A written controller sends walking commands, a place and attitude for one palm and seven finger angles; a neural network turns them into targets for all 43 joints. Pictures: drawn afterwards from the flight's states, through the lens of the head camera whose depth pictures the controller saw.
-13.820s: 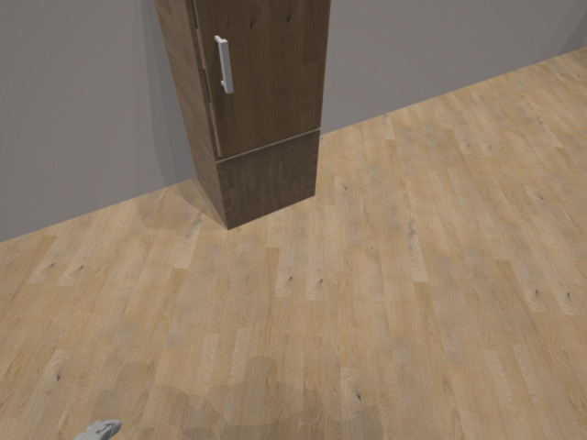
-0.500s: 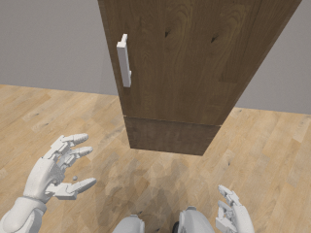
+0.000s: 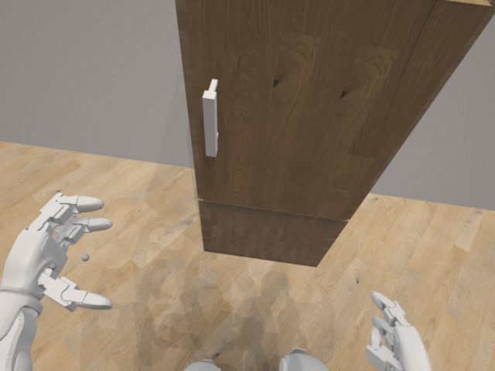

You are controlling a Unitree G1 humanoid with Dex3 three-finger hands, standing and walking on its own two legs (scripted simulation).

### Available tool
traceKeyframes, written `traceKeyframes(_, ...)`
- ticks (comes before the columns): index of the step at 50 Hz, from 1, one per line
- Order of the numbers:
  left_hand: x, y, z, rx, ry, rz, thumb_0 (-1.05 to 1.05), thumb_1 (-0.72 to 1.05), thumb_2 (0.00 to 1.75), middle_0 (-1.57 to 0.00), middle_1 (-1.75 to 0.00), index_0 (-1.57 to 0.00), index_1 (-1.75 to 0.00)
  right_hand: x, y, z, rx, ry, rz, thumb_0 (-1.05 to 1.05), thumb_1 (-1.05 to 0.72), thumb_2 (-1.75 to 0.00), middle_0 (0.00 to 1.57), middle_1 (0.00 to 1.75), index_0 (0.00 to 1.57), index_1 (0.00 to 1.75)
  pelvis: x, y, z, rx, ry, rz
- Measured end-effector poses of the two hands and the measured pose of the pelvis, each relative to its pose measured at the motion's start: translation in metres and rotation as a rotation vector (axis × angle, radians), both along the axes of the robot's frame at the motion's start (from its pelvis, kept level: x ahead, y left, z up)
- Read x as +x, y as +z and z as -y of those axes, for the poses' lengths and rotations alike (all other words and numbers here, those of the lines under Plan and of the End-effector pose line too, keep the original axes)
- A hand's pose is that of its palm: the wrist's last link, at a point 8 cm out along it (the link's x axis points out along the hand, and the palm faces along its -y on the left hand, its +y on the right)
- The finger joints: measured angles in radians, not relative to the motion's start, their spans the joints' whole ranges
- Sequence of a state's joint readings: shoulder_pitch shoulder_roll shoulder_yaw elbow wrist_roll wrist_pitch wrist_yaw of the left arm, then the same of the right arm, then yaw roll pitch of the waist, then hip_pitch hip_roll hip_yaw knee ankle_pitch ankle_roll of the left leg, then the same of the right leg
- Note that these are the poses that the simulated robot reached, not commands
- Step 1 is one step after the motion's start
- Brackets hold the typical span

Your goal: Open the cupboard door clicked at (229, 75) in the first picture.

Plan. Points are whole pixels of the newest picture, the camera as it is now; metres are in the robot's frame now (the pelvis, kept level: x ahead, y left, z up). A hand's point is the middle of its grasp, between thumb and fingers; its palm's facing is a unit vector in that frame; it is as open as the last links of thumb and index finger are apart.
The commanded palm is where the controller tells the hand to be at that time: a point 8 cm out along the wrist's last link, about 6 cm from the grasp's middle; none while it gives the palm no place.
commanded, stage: raise the hand with hooked fingers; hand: left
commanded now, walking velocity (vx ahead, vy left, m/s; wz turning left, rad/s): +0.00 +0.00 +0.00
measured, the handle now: (212, 119) +0.55 +0.11 +0.06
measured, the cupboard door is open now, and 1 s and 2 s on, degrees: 0 0 0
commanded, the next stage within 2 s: move the hooked fingers beside the handle in 0.82 s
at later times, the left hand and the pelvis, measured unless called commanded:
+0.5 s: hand (89, 223) +0.30 +0.26 +0.07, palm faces -0.09 -1.00 -0.04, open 14.0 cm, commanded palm +0.27 +0.31 +0.08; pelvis +0.01 -0.01 +0.01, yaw -1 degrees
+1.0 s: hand (88, 231) +0.29 +0.25 +0.07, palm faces -0.06 -1.00 -0.03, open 14.0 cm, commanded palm +0.28 +0.29 +0.08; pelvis +0.00 -0.01 +0.01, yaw -1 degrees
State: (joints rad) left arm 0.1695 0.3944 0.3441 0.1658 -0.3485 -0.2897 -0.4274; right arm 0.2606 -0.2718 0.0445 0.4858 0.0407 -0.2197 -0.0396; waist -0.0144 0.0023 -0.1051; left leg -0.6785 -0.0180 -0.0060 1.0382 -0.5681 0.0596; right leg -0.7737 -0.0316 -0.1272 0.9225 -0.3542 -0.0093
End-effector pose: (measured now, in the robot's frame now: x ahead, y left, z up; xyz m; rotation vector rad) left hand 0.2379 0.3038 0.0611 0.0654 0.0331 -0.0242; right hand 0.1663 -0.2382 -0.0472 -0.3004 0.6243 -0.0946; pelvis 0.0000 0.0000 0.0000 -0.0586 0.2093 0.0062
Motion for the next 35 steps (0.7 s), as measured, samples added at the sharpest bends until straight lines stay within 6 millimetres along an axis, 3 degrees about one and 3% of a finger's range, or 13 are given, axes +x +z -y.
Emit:
traceKeyframes(7,0.016,-0.007,-0.006,-0.015,-0.022,-0.087,-0.01,-0.47,0.32,-0.29,-1.18,-0.29,-1.18,-0.003,-0.008,-0.003,0.017,0.011,-0.052,0.01,-0.9,-0.9,0.21,0.3,0.2,0.3,0.003,0.004,0.002,0.003,-0.003,-0.003)
traceKeyframes(16,0.042,0.017,-0.015,0.0,-0.017,0.001,-0.01,-0.5,0.3,-0.3,-1.19,-0.3,-1.19,-0.018,-0.013,0.01,0.004,-0.022,-0.119,0.01,-0.9,-0.9,0.21,0.3,0.2,0.3,0.008,0.008,0.006,0.008,-0.01,-0.004)
traceKeyframes(20,0.051,0.018,-0.019,-0.014,-0.02,-0.028,-0.01,-0.5,0.3,-0.3,-1.2,-0.3,-1.19,-0.024,-0.012,0.018,0.002,-0.044,-0.136,0.01,-0.9,-0.9,0.21,0.3,0.2,0.3,0.008,0.01,0.007,0.012,-0.014,-0.008)
traceKeyframes(27,0.049,0.011,-0.005,-0.026,-0.061,-0.052,-0.01,-0.5,0.3,-0.3,-1.2,-0.29,-1.2,-0.031,-0.008,0.027,-0.004,-0.057,-0.134,0.01,-0.9,-0.9,0.21,0.3,0.2,0.3,0.007,0.012,0.009,0.021,-0.028,-0.011)
traceKeyframes(35,0.041,0.008,-0.005,-0.032,-0.019,-0.016,-0.01,-0.5,0.3,-0.3,-1.2,-0.3,-1.2,-0.031,-0.007,0.028,-0.009,-0.052,-0.13,0.01,-0.9,-0.9,0.2,0.3,0.2,0.3,0.002,0.011,0.013,0.02,-0.022,-0.001)
